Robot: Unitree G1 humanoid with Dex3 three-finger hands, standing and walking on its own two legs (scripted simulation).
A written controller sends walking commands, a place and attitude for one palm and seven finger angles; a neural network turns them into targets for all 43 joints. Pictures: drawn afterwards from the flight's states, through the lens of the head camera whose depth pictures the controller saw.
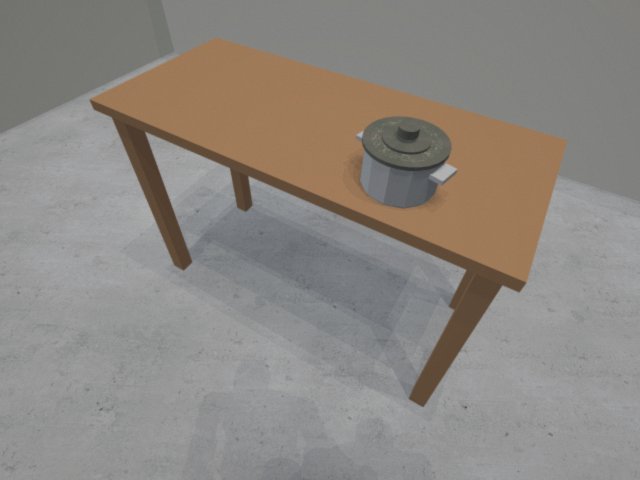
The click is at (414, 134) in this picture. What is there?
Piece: lid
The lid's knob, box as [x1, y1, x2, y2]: [397, 120, 419, 139]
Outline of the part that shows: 399,123 397,132 399,136 405,139 413,139 417,137 419,125 416,122 404,120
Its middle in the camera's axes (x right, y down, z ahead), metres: +0.16 -0.20 +0.73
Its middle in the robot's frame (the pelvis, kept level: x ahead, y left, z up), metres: +0.70 -0.13 +0.08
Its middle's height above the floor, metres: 0.85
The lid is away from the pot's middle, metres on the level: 0.00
